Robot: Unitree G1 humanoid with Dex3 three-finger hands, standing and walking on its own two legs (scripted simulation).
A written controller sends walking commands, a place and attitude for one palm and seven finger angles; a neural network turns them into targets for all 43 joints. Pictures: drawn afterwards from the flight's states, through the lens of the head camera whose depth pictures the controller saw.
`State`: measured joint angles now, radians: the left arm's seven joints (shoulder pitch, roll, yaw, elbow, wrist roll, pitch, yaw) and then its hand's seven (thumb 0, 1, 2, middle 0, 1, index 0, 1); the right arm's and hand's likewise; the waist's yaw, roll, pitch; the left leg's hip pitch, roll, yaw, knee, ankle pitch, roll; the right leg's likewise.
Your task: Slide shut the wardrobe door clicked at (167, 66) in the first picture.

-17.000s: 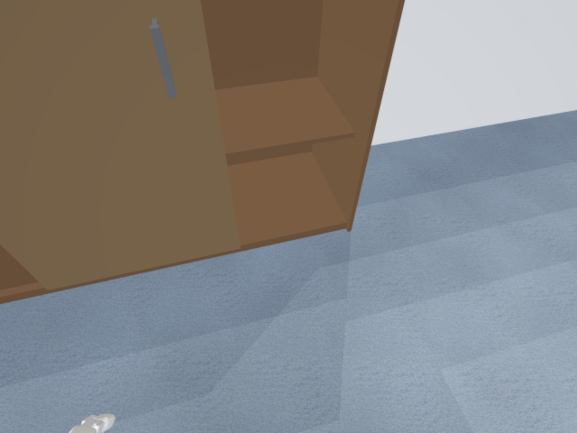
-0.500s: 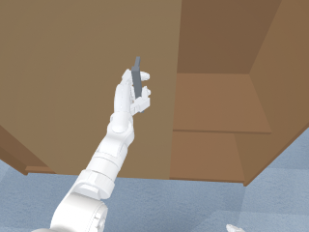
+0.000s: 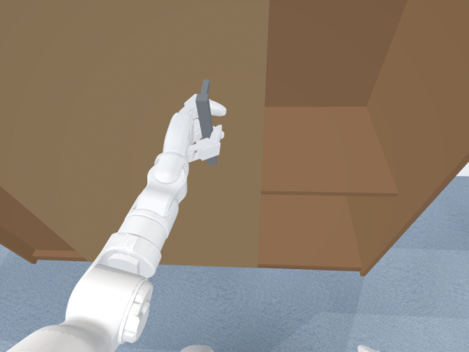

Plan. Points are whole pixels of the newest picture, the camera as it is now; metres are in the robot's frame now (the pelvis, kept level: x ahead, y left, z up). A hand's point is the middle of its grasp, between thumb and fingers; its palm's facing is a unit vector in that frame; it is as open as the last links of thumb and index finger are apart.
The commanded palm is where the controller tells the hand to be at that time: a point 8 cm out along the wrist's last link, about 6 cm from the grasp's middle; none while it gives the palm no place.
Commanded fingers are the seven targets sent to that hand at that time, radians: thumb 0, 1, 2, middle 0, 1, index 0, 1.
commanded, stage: step sideways, sliding the door along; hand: left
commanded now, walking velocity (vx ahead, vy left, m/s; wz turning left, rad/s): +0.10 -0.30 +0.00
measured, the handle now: (209, 125) +0.49 +0.07 +0.11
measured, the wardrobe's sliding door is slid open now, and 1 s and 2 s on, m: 0.43 0.27 0.00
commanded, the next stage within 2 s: none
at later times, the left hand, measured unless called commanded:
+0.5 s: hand (248, 141) +0.44 +0.00 +0.12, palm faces +0.09 -0.99 -0.10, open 5.9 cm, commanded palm +0.42 -0.02 +0.12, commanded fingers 0.00 0.90 0.90 -0.45 -1.40 -0.45 -1.40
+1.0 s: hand (318, 141) +0.44 -0.12 +0.12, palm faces +0.19 -0.98 -0.09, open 5.9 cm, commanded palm +0.41 -0.15 +0.12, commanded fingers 0.00 0.90 0.90 -0.45 -1.40 -0.45 -1.40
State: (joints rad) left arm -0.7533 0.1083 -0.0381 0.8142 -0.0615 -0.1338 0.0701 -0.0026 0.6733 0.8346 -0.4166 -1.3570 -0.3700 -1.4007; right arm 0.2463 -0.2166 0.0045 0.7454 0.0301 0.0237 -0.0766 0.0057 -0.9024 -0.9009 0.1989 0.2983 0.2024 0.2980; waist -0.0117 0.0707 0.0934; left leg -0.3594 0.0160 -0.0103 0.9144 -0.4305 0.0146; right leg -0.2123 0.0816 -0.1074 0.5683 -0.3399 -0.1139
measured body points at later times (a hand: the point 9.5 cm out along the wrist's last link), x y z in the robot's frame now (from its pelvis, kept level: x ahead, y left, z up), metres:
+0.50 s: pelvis +0.02 -0.12 -0.02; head +0.08 -0.11 +0.42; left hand +0.42 +0.05 +0.13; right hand +0.21 -0.32 -0.15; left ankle +0.02 +0.03 -0.72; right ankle +0.13 -0.24 -0.73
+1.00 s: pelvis +0.06 -0.28 -0.01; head +0.14 -0.27 +0.43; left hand +0.42 -0.07 +0.12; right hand +0.31 -0.46 -0.11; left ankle +0.06 -0.08 -0.73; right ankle +0.11 -0.39 -0.69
